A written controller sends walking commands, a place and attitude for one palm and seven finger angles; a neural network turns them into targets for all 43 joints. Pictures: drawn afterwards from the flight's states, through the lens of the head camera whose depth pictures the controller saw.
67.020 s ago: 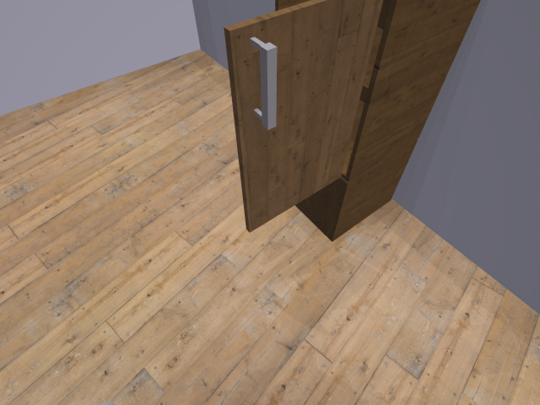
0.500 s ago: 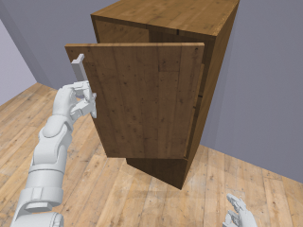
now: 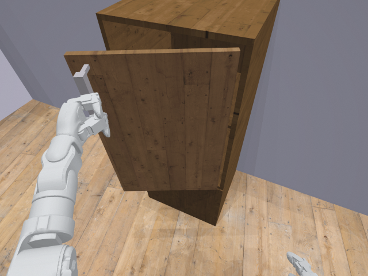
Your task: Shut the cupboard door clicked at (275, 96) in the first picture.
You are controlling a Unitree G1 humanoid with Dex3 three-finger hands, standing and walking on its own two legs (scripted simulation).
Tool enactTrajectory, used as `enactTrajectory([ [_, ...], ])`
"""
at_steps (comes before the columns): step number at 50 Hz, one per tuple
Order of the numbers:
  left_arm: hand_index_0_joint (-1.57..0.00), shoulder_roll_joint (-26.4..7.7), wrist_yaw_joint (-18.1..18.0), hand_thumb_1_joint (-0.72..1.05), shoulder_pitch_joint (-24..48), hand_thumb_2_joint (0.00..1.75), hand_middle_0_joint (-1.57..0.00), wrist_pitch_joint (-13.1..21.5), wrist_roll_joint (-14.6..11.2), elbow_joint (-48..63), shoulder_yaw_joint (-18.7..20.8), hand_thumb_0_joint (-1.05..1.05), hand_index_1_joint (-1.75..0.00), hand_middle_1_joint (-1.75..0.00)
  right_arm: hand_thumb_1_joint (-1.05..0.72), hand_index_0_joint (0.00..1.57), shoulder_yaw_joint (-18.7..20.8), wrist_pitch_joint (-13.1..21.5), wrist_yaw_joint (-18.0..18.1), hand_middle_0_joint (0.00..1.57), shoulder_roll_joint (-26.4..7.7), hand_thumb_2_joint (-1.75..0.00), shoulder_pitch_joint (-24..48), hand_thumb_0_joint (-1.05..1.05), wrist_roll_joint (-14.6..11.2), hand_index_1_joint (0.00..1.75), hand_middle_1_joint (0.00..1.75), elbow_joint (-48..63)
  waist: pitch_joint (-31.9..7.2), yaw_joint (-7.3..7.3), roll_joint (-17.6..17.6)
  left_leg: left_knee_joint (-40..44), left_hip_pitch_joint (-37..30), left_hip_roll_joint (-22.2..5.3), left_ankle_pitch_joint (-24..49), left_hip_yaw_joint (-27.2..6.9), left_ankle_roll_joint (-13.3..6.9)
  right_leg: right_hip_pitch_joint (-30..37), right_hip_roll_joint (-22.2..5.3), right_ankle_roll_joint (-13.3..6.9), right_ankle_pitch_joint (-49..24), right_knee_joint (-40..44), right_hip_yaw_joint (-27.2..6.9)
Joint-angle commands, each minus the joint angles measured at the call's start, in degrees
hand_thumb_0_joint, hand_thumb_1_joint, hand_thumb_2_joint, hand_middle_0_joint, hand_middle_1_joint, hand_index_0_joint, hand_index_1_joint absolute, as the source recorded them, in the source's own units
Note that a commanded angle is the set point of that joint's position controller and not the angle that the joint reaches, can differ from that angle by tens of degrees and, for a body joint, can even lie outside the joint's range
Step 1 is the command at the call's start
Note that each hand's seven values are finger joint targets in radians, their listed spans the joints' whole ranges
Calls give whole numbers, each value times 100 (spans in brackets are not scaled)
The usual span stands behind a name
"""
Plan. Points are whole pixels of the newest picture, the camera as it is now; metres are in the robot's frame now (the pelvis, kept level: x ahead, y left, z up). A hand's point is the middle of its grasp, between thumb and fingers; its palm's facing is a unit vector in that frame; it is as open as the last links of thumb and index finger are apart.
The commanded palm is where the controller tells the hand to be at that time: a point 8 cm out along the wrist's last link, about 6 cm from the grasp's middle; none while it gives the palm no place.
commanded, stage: bring the fist close to the handle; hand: left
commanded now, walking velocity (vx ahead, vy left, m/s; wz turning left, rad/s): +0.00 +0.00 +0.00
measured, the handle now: (94, 99) +0.47 +0.24 +0.15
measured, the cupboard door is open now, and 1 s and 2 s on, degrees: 25 16 5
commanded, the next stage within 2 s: push the door shut along its arc in 0.04 s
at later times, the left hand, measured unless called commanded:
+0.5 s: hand (104, 109) +0.41 +0.20 +0.17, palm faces +0.00 -1.00 -0.03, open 3.1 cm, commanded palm +0.40 +0.24 +0.15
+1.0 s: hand (114, 98) +0.46 +0.19 +0.16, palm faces -0.13 -0.99 -0.03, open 3.1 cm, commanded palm +0.48 +0.22 +0.15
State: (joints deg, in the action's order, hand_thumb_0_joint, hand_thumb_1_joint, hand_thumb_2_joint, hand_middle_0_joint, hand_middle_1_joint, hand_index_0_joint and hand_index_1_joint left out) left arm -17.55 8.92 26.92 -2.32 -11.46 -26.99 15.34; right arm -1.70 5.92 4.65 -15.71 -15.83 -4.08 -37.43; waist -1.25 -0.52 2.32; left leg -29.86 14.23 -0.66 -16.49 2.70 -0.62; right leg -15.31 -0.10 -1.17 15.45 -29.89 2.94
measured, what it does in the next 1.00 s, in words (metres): stands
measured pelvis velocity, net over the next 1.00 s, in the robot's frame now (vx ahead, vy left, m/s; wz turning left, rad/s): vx -0.02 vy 0.01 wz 0.03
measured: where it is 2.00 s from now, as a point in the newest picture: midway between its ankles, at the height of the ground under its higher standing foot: outside the picture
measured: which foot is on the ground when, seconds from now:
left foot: down 0.00-1.00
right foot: down 0.00-1.00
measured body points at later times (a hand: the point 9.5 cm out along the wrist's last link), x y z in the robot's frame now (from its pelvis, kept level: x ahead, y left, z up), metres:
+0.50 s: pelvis -0.01 +0.00 +0.00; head +0.00 -0.01 +0.45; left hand +0.41 +0.25 +0.17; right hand +0.13 -0.25 -0.10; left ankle -0.01 +0.11 -0.74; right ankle +0.00 -0.10 -0.74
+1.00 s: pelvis -0.02 +0.01 -0.01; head +0.03 +0.01 +0.43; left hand +0.46 +0.24 +0.17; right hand +0.02 -0.27 -0.13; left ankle -0.01 +0.11 -0.74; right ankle +0.00 -0.10 -0.74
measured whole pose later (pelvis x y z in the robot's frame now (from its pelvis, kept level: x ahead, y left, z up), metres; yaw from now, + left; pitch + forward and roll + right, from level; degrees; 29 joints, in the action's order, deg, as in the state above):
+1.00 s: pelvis -0.02 +0.01 -0.01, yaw +2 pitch +8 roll -1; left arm -28.6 20.6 60.2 9.6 -11.0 -68.8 11.8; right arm -2.1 9.5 4.5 -17.9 -21.9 -2.5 -43.0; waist -1.5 -6.2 1.5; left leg -38.5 29.7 0.4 -17.3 0.9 -1.7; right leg -29.0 -1.5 -0.4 15.8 -36.6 4.7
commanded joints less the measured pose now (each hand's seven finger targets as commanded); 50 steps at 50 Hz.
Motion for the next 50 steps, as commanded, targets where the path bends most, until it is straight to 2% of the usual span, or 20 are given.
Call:
enactTrajectory([
  [1,-130,-1207,-69,90,2273,90,-130,375,-88,1476,274,0,-150,-150,-90,20,220,281,34,20,-642,-90,573,0,24,30,30,879,-1625,42,-162,285,-595,77,1626,-190,-134,605,-7,-23,-1856,294,-118],
  [6,-130,-1038,-89,90,2323,90,-130,302,-93,1499,126,0,-150,-150,-90,20,181,268,48,20,-617,-90,684,0,17,30,30,898,-1445,12,-212,330,-591,77,1363,-210,-133,470,-11,-12,-1557,367,-109],
  [8,-130,-1225,-82,90,2269,90,-130,273,-86,1356,310,0,-150,-150,-90,20,184,259,60,20,-638,-90,641,0,36,30,30,864,-1460,42,-280,333,-579,78,1374,-234,-132,502,1,-24,-1571,366,-114],
  [9,-130,-1438,-72,90,2340,90,-130,287,-60,1341,407,0,-150,-150,-90,20,177,225,84,20,-681,-90,628,0,48,30,30,849,-1461,17,-262,325,-599,72,1376,-210,-145,548,-20,-12,-1579,388,-133],
  [12,-130,-1425,79,90,3024,90,-130,289,-41,901,198,0,-150,-150,-90,20,126,198,121,20,-673,-90,631,0,12,30,30,777,-1134,-179,-237,326,-451,83,932,-257,-144,196,-21,-7,-1119,460,-169],
  [13,-130,-1268,147,90,3357,90,-130,331,-51,860,-5,0,-150,-150,-90,20,117,218,133,20,-662,-90,632,0,18,30,30,778,-1173,-262,-137,308,-490,102,849,-266,-148,107,-29,-5,-1025,466,-181],
  [14,-130,-1457,173,90,3444,90,-130,379,-52,667,115,0,-150,-150,-90,20,131,215,151,20,-702,-90,564,0,27,30,30,733,-1219,-264,-299,287,-487,74,824,-291,-156,138,-37,-9,-959,476,-184],
  [17,-130,-1255,356,90,3998,90,-130,551,-74,296,-170,0,-150,-150,-90,20,115,274,153,20,-701,-90,487,0,22,30,30,680,-1443,-336,45,235,-594,106,874,-372,-124,-26,-26,-65,-975,371,-155],
  [19,-130,-1474,410,90,3981,90,-130,622,-76,-248,12,0,-150,-150,-90,20,133,272,156,20,-763,-90,341,0,41,30,30,618,-1481,-328,-98,184,-517,95,934,-388,-129,-36,-22,-62,-1017,331,-145],
  [21,-130,-1366,487,90,4238,90,-130,694,-77,-656,-84,0,-150,-150,-90,20,140,289,119,20,-770,-90,246,0,44,30,30,578,-1538,-382,-208,138,-396,111,961,-394,-127,-93,-33,-56,-1109,252,-138],
  [24,-130,-1755,576,90,4286,90,-130,897,-28,-1031,188,0,-150,-150,-90,20,183,269,82,20,-853,-90,22,0,82,30,30,538,-1793,-333,-279,40,-295,109,1182,-382,-133,48,-35,-63,-1356,129,-149],
  [26,-130,-1406,706,90,4645,90,-130,1003,-50,-1180,-149,0,-150,-150,-90,20,187,287,56,20,-836,-90,4,0,54,30,30,535,-1668,-468,-170,7,-268,109,1076,-377,-134,-185,-21,-54,-1295,116,-149],
  [29,-130,-1785,812,90,4921,90,-130,1165,-48,-1736,80,0,-150,-150,-90,20,230,287,68,20,-949,-90,-231,0,79,30,30,403,-1545,-539,-407,-39,-20,101,827,-405,-158,-317,-9,-43,-1032,115,-164],
  [31,-130,-1583,941,90,5296,90,-130,1261,-47,-1816,-152,0,-150,-150,-90,20,243,320,58,20,-953,-90,-305,0,76,30,30,360,-1654,-647,-218,-68,-80,105,831,-421,-147,-469,-4,-43,-1050,75,-178],
  [34,-130,-1726,1068,90,5389,90,-130,1380,-62,-1945,-101,0,-150,-150,-90,20,269,332,54,20,-1007,-90,-469,0,98,30,30,304,-1921,-640,-12,-148,-174,97,1000,-453,-131,-483,12,-75,-1122,-19,-151],
  [36,-130,-1446,1162,90,5720,90,-130,1447,-71,-1890,-368,0,-150,-150,-90,20,287,376,44,20,-1003,-90,-514,0,98,30,30,260,-1987,-755,108,-168,-334,75,989,-519,-106,-730,33,-61,-1055,-41,-128],
  [39,-130,-1807,1198,90,5824,90,-130,1465,-149,-2304,-50,0,-150,-150,-90,20,294,401,70,20,-1100,-90,-698,0,136,30,30,138,-1837,-783,-262,-192,-59,72,786,-523,-137,-760,52,-56,-863,-7,-133],
  [42,-130,-1569,1261,90,6219,90,-130,1488,-77,-2517,-373,0,-150,-150,-90,20,268,449,62,20,-1084,-90,-728,0,125,30,30,73,-1626,-918,76,-183,44,62,508,-549,-108,-1107,48,-48,-592,-13,-148],
  [48,-130,-1557,1305,90,6853,90,-130,1528,-17,-2974,-533,0,-150,-150,-90,20,280,572,64,20,-1185,-90,-980,0,165,30,30,-122,-1739,-1170,51,-282,106,14,180,-675,-79,-1644,60,-30,-227,-119,-132],
  [50,-130,-1707,1293,90,7110,90,-130,1596,31,-2962,-444,0,-150,-150,-90,20,294,596,61,20,-1207,-90,-1055,0,192,30,30,-153,-2045,-1190,266,-368,-28,13,359,-715,-67,-1716,57,-39,-305,-207,-136],
])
